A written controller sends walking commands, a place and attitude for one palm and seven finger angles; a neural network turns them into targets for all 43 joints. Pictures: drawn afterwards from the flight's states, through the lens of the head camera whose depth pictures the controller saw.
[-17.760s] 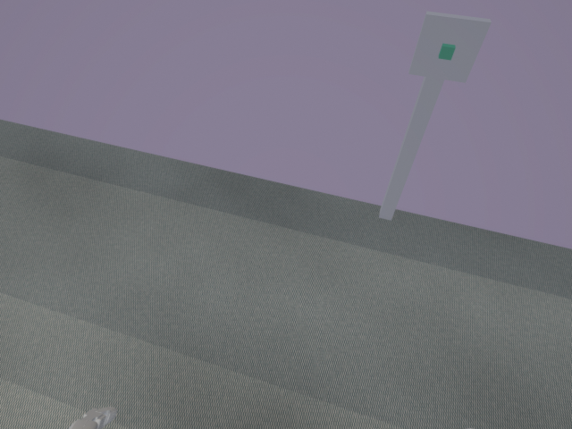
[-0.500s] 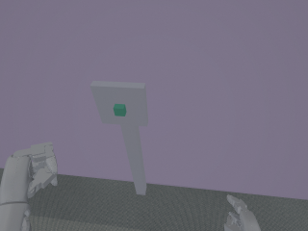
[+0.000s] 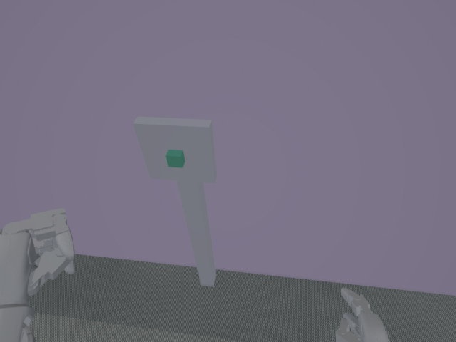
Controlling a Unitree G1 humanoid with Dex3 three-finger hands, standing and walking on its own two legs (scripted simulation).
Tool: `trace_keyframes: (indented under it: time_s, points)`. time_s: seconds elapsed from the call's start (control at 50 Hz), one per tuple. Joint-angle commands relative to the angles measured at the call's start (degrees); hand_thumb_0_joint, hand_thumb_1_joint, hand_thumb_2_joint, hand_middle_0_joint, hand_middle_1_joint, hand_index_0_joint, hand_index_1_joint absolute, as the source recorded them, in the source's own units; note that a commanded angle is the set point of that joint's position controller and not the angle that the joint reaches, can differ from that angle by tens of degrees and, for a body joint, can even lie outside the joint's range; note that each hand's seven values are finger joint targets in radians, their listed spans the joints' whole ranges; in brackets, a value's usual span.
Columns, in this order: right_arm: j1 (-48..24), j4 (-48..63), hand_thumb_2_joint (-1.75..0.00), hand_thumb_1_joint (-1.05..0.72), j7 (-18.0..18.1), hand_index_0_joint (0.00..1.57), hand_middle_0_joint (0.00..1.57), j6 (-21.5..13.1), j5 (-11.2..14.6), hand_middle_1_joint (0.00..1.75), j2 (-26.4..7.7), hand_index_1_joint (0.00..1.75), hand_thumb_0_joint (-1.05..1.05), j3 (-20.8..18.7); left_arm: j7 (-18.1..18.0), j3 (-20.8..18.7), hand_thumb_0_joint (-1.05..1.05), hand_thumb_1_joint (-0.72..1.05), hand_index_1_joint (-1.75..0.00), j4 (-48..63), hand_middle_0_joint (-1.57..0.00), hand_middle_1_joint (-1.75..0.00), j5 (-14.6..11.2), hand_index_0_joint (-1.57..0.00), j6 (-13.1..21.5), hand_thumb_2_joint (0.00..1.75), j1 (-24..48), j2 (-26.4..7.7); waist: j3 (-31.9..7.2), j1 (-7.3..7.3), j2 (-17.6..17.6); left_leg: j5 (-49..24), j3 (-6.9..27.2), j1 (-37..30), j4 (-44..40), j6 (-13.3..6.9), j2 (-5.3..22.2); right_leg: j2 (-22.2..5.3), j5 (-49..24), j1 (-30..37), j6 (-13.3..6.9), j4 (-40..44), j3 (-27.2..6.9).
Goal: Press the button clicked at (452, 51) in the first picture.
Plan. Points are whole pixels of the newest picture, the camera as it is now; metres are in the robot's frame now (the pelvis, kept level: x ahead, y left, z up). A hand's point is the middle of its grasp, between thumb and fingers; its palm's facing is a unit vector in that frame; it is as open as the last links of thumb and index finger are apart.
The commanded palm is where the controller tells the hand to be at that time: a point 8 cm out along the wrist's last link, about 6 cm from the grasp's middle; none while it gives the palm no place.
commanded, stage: step back with the hand held close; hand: left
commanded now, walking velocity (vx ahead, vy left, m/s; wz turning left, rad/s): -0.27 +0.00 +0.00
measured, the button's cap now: (176, 157) +0.51 +0.20 +0.04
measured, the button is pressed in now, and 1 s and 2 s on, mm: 0 0 0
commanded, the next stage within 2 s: stop stepping back and stand still in 1.42 s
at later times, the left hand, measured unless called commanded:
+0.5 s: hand (53, 256) +0.17 +0.26 +0.16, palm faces +0.29 -0.81 -0.50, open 3.1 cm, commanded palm +0.11 +0.30 +0.17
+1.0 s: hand (2, 321) +0.09 +0.27 +0.16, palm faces +0.39 -0.81 -0.44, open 3.1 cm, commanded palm +0.02 +0.31 +0.17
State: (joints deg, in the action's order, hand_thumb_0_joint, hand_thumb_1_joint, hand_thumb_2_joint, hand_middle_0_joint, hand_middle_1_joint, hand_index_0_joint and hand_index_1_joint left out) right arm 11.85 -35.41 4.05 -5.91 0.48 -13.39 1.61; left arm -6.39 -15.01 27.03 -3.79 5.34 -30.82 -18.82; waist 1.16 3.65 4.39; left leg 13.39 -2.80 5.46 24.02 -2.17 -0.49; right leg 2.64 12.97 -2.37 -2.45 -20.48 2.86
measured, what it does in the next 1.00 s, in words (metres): shifts its weight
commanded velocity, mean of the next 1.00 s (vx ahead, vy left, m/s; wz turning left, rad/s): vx -0.30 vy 0.00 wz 0.01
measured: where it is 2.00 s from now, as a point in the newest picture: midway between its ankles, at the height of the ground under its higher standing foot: outside the picture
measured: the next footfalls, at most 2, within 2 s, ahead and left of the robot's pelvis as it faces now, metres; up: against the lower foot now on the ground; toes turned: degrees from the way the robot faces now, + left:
right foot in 1.48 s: -0.32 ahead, -0.09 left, +0.00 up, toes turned -7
left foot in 1.64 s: -0.06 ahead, +0.10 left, +0.00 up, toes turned -7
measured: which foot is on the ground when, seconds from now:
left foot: down 0.00-1.00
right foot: down 0.00-1.00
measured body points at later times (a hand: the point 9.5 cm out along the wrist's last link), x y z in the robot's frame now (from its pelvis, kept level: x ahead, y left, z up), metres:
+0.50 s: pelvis -0.03 +0.02 -0.01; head -0.01 +0.02 +0.44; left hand +0.15 +0.30 +0.18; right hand +0.15 -0.22 -0.08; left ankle +0.00 +0.09 -0.74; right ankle -0.01 -0.09 -0.74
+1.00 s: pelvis -0.10 +0.03 -0.02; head -0.07 +0.05 +0.43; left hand +0.06 +0.31 +0.18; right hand +0.08 -0.20 -0.10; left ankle +0.00 +0.09 -0.74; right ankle -0.02 -0.09 -0.74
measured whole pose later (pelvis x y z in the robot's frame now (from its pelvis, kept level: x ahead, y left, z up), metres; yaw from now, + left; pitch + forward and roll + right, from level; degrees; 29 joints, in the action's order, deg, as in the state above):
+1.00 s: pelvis -0.10 +0.03 -0.02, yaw +2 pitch +0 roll -2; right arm 11.6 -32.1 2.6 -2.4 -0.4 -12.7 0.0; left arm -8.1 -21.1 36.2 -0.6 14.0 -33.3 -21.6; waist 2.8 0.1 0.0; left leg 19.6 -1.9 27.6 39.7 -2.2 -2.3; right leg 3.2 11.0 -22.3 -0.3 -33.4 -1.2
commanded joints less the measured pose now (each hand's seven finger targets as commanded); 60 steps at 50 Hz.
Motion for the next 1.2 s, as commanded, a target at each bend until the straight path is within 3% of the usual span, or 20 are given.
trace_keyframes:
  time_s: [0.0, 0.1, 0.22, 0.34, 0.44, 0.62, 0.72, 0.78, 0.82, 0.86, 0.92, 0.96, 1.0, 1.02, 1.04, 1.06, 1.08, 1.1, 1.12, 1.18]
  points:
    - [-7.17, 10.01, -0.9, -0.9, -0.04, 0.2, 0.2, -0.91, -0.11, 0.3, -6.02, 0.3, 0.0, -2.71, -0.99, -11.29, 0.0, 0.9, -1.5, 8.81, -1.3, -1.5, 0.16, -1.3, 5.96, 0.9, 5.7, -11.47, 3.83, -2.85, -4.66, 0.23, 5.89, 3.09, -0.34, -1.2, 2.23, -7.11, 1.34, -13.9, 1.19, 10.55, -12.57]
    - [-7.13, 11.08, -0.9, -0.9, -0.79, 0.2, 0.2, 1.75, -0.17, 0.3, -6.74, 0.3, 0.0, -3.46, -0.55, -7.63, 0.0, 0.9, -1.5, 8.52, -1.3, -1.5, 0.67, -1.3, 6.61, 0.9, -1.08, -8.1, -2.4, -3.12, -4.55, -5.19, 5.48, 2.74, -1.03, -0.91, 3.45, -7.32, -4.67, -11.53, 2.0, 7.02, -9.42]
    - [-7.53, 13.19, -0.9, -0.9, -0.15, 0.2, 0.2, 3.35, 0.24, 0.3, -6.75, 0.3, 0.0, -4.29, -1.67, -12.68, 0.0, 0.9, -1.5, 16.99, -1.3, -1.5, 0.41, -1.3, 7.6, 0.9, -4.23, -13.8, -12.33, -2.79, -3.11, -18.71, 5.65, 3.05, -0.31, -1.04, 4.81, -6.39, -20.39, -4.73, 2.53, -1.84, -6.54]
    - [-7.17, 14.14, -0.9, -0.9, 0.22, 0.2, 0.2, 3.91, 0.36, 0.3, -6.38, 0.3, 0.0, -4.5, -2.18, -13.54, 0.0, 0.9, -1.5, 18.78, -1.3, -1.5, 0.12, -1.3, 7.39, 0.9, -8.33, -13.55, -13.62, -2.81, -0.32, -26.3, 6.76, 5.3, 0.81, -0.9, 6.53, -5.3, -23.93, -4.53, 2.37, -7.09, -6.12]
    - [-6.88, 13.74, -0.9, -0.9, 0.12, 0.2, 0.2, 3.97, 0.22, 0.3, -6.82, 0.3, 0.0, -4.76, -1.95, -12.24, 0.0, 0.9, -1.5, 15.9, -1.3, -1.5, 0.34, -1.3, 7.07, 0.9, -8.07, -11.75, -8.73, -3.45, -1.75, -15.2, 8.36, 11.92, -1.75, -1.42, 7.73, -4.61, -15.96, -6.28, 2.18, -7.11, -7.34]
    - [-6.74, 14.96, -0.9, -0.9, 0.51, 0.2, 0.2, 2.04, -0.42, 0.3, -7.86, 0.3, 0.0, -4.36, -2.59, -12.81, 0.0, 0.9, -1.5, 20.24, -1.3, -1.5, 2.33, -1.3, 9.15, 0.9, -2.97, -12.95, -4.16, -3.81, 0.04, 18.11, 12.66, 27.44, -7.4, -3.68, 8.49, -3.67, 1.01, -3.99, 1.99, -7.22, -9.57]
    - [-6.29, 14.88, -0.9, -0.9, 0.79, 0.2, 0.2, 0.42, -0.79, 0.3, -7.72, 0.3, 0.0, -4.43, -2.88, -13.92, 0.0, 0.9, -1.5, 20.76, -1.3, -1.5, 3.54, -1.3, 10.12, 0.9, -1.84, -12.6, -5.09, -3.31, 4.0, 26.03, 16.31, 36.33, -12.49, -5.23, 12.45, -0.45, -1.25, 3.7, 2.91, -17.66, -6.21]
    - [-5.37, 14.52, -0.9, -0.9, 0.46, 0.2, 0.2, -0.23, -0.77, 0.3, -7.5, 0.3, 0.0, -4.62, -2.65, -14.32, 0.0, 0.9, -1.5, 20.12, -1.3, -1.5, 3.48, -1.3, 10.78, 0.9, -3.1, -12.19, -5.35, -3.69, 2.02, 23.18, 15.84, 36.85, -9.26, -5.47, 11.55, -0.71, -4.75, 3.55, 2.35, -18.1, -8.77]
    - [-5.2, 14.1, -0.9, -0.9, 0.25, 0.2, 0.2, -0.33, -0.9, 0.3, -7.52, 0.3, 0.0, -4.8, -2.41, -14.79, 0.0, 0.9, -1.5, 19.58, -1.3, -1.5, 3.09, -1.3, 11.07, 0.9, -3.49, -12.49, -5.58, -3.97, -1.5, 20.23, 14.34, 34.77, -5.81, -4.77, 9.92, -1.72, -6.7, 0.93, 1.71, -15.91, -11.45]
    - [-4.51, 13.51, -0.9, -0.9, -0.13, 0.2, 0.2, -0.08, -0.76, 0.3, -7.4, 0.3, 0.0, -4.97, -2.13, -13.48, 0.0, 0.9, -1.5, 19.71, -1.3, -1.5, 2.91, -1.3, 11.31, 0.9, -1.94, -11.51, -4.78, -4.43, -4.99, 20.05, 12.04, 31.51, 0.17, -3.46, 6.94, -5.14, -1.67, -5.85, 0.02, -10.14, -16.8]
    - [-3.74, 11.83, -0.9, -0.9, -0.74, 0.2, 0.2, 0.44, -0.96, 0.3, -6.94, 0.3, 0.0, -5.39, -2.78, -12.42, 0.0, 0.9, -1.5, 20.75, -1.3, -1.5, 2.56, -1.3, 11.94, 0.9, 0.48, -12.41, -4.15, -4.99, -9.92, 14.12, 8.35, 17.76, 15.41, 0.07, 1.99, -13.68, 11.53, -23.69, -4.57, 2.64, -25.41]
    - [-3.62, 10.93, -0.9, -0.9, -1.12, 0.2, 0.2, 0.99, -1.04, 0.3, -5.54, 0.3, 0.0, -4.95, -3.62, -12.09, 0.0, 0.9, -1.5, 20.35, -1.3, -1.5, 2.31, -1.3, 12.21, 0.9, -0.12, -12.73, -5.48, -5.36, -13.04, 8.94, 7.11, 10.68, 21.8, 1.19, 0.61, -17.31, 7.95, -28.63, -5.84, 4.94, -23.46]
    - [-3.92, 10.94, -0.9, -0.9, -1.04, 0.2, 0.2, 1.44, -0.73, 0.3, -5.18, 0.3, 0.0, -4.81, -4.04, -13.63, 0.0, 0.9, -1.5, 20.93, -1.3, -1.5, 2.25, -1.3, 12.39, 0.9, -1.78, -14.24, -7.11, -5.44, -12.84, 6.78, 7.05, 9.23, 16.62, 0.88, 1.17, -15.63, 2.81, -27.3, -4.34, 1.85, -18.49]
    - [-4.31, 10.82, -0.9, -0.9, -0.69, 0.2, 0.2, 1.67, -0.73, 0.3, -5.6, 0.3, 0.0, -4.9, -4.17, -14.36, 0.0, 0.9, -1.5, 21.28, -1.3, -1.5, 2.1, -1.3, 12.42, 0.9, -2.68, -14.92, -6.71, -5.46, -8.93, 6.03, 8.22, 9.17, 10.81, 0.46, 2.11, -12.81, 2.77, -27.44, -2.94, -1.03, -15.8]
    - [-5.04, 11.25, -0.9, -0.9, -0.29, 0.2, 0.2, 1.73, -0.85, 0.3, -6.36, 0.3, 0.0, -4.83, -4.12, -14.91, 0.0, 0.9, -1.5, 22.1, -1.3, -1.5, 2.12, -1.3, 12.56, 0.9, -3.99, -14.94, -5.73, -5.14, -2.06, 5.69, 13.29, 13.33, 1.77, -1.12, 5.65, -7.23, 4.32, -25.41, -0.47, -7.12, -11.96]
    - [-6.42, 12.08, -0.9, -0.9, -0.02, 0.2, 0.2, 0.79, -0.92, 0.3, -6.76, 0.3, 0.0, -4.68, -3.9, -15.26, 0.0, 0.9, -1.5, 23.55, -1.3, -1.5, 2.42, -1.3, 13.15, 0.9, -4.17, -14.94, -6.47, -4.76, 7.91, 9.08, 21.48, 21.73, -7.96, -3.97, 13.32, -0.86, 4.61, -18.14, 2.2, -19.58, -6.78]
    - [-7.17, 12.43, -0.9, -0.9, 0.11, 0.2, 0.2, -0.36, -1.7, 0.3, -6.45, 0.3, 0.0, -4.75, -3.75, -16.75, 0.0, 0.9, -1.5, 23.68, -1.3, -1.5, 2.95, -1.3, 13.2, 0.9, -3.57, -15.81, -7.94, -4.5, 14.48, 17.36, 29.23, 29.69, -16.14, -6.97, 20.68, 3.26, 11.53, -11.54, 3.13, -35.58, -5.31]
    - [-6.33, 11.64, -0.9, -0.9, 0.13, 0.2, 0.2, -1.26, -2.24, 0.3, -5.68, 0.3, 0.0, -4.88, -3.78, -17.82, 0.0, 0.9, -1.5, 23.52, -1.3, -1.5, 3.25, -1.3, 13.34, 0.9, -2.47, -16.31, -8.33, -4.7, 11.41, 25.65, 29.78, 35.61, -19.58, -8.31, 23.5, 3.58, 13.03, -7.88, 3.1, -48.22, -8.15]
    - [-6.49, 11.32, -0.9, -0.9, -0.05, 0.2, 0.2, -1.42, -1.86, 0.3, -5.55, 0.3, 0.0, -5.22, -3.69, -18.32, 0.0, 0.9, -1.5, 22.95, -1.3, -1.5, 3.21, -1.3, 13.87, 0.9, -2.43, -16.46, -8.34, -4.34, 8.19, 27.03, 27.87, 37.93, -19.37, -7.7, 23.58, 3.68, 12.19, -6.36, 3.26, -51.89, -8.73]
    - [-6.42, 10.02, -0.9, -0.9, -0.86, 0.2, 0.2, -2.71, -1.95, 0.3, -5.8, 0.3, 0.0, -5.88, -3.88, -16.21, 0.0, 0.9, -1.5, 24.16, -1.3, -1.5, 1.86, -1.3, 12.72, 0.9, -3.28, -13.85, -9.06, -3.42, 2.27, 14.73, 18.34, 22.85, -13.03, -6.09, 18.46, 2.1, 13.93, -16.16, 3.33, -46.13, -5.95]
